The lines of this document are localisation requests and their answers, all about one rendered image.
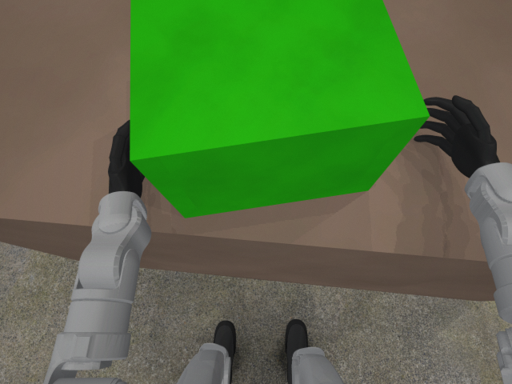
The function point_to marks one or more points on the left robot thigh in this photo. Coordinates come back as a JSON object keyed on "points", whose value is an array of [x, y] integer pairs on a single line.
{"points": [[207, 367]]}

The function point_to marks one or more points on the left robot forearm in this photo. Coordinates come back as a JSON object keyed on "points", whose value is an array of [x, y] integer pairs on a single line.
{"points": [[97, 323]]}

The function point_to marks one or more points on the right robot shin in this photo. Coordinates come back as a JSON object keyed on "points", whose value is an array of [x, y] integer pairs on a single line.
{"points": [[308, 350]]}

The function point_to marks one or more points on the pedestal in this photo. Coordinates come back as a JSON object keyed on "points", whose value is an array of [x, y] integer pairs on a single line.
{"points": [[65, 91]]}

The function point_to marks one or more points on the carton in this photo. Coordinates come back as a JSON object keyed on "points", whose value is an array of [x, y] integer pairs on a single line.
{"points": [[238, 104]]}

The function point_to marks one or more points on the left robot hand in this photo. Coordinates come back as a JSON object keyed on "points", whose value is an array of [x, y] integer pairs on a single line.
{"points": [[123, 175]]}

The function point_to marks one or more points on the right robot forearm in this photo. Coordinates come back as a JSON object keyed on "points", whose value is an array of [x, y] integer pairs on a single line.
{"points": [[490, 192]]}

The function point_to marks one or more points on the robot right upper arm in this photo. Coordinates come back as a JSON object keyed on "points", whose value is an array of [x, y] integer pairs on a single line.
{"points": [[504, 356]]}

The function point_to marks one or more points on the right robot hand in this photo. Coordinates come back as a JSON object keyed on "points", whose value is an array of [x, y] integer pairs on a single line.
{"points": [[466, 133]]}

